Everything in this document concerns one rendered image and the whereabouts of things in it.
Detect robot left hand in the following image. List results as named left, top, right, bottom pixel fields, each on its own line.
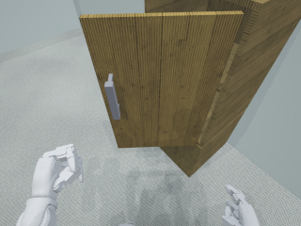
left=31, top=144, right=84, bottom=200

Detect robot right hand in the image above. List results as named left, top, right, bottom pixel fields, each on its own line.
left=222, top=185, right=261, bottom=226

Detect cupboard door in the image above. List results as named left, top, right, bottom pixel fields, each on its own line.
left=79, top=10, right=245, bottom=149

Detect robot left forearm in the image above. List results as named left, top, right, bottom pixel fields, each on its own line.
left=16, top=196, right=58, bottom=226

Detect handle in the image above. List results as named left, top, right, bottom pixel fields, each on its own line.
left=104, top=73, right=120, bottom=120

